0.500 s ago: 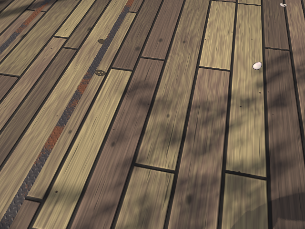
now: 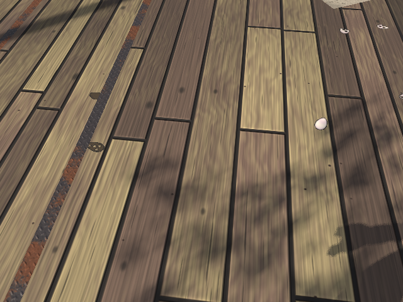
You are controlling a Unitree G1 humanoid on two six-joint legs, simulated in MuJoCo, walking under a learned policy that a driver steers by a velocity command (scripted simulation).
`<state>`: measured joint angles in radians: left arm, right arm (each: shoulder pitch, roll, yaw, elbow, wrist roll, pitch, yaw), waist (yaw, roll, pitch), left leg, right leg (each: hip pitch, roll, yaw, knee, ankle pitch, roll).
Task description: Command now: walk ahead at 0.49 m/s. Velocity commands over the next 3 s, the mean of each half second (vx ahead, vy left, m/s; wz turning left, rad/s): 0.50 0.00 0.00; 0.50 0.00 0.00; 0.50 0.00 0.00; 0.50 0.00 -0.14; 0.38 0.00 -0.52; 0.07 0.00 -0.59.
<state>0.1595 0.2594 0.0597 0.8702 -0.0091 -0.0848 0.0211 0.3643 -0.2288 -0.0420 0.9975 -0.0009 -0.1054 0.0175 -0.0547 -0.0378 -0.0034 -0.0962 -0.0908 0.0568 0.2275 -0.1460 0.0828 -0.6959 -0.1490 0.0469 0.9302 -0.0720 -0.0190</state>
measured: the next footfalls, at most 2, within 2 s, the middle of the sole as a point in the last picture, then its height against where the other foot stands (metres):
right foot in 0.26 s outside the picture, level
left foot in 0.82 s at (178, 267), level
